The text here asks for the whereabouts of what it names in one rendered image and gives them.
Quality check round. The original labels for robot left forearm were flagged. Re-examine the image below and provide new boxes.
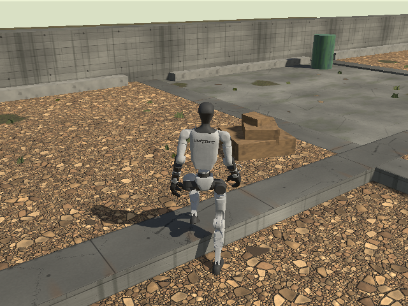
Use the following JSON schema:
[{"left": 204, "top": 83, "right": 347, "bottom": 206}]
[{"left": 171, "top": 155, "right": 182, "bottom": 184}]

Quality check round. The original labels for robot left thigh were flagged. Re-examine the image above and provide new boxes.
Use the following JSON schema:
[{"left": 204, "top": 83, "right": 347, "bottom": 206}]
[{"left": 183, "top": 173, "right": 200, "bottom": 192}]

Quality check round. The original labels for robot right upper arm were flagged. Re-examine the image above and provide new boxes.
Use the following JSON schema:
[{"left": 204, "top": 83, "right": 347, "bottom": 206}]
[{"left": 219, "top": 130, "right": 233, "bottom": 166}]

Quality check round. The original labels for robot left hand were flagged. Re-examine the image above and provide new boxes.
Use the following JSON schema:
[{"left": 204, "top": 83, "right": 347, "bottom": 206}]
[{"left": 170, "top": 182, "right": 184, "bottom": 197}]

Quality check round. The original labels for robot left upper arm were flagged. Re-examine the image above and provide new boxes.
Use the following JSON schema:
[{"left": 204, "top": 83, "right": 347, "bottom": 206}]
[{"left": 176, "top": 129, "right": 192, "bottom": 164}]

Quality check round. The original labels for robot right forearm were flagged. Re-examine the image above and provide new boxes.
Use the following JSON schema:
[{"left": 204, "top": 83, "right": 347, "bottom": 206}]
[{"left": 227, "top": 157, "right": 239, "bottom": 178}]

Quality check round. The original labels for robot right hand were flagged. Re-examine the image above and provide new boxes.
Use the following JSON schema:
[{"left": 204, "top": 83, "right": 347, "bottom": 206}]
[{"left": 227, "top": 173, "right": 241, "bottom": 187}]

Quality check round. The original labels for right robot foot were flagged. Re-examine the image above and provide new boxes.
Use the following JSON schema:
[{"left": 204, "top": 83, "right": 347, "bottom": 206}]
[{"left": 212, "top": 258, "right": 224, "bottom": 275}]

